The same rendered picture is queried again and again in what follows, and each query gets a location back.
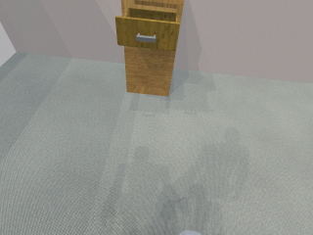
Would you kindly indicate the drawer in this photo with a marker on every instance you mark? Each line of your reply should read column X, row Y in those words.
column 163, row 25

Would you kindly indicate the cabinet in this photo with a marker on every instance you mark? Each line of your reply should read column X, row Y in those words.
column 149, row 71

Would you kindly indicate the handle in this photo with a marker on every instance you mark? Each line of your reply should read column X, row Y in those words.
column 146, row 38

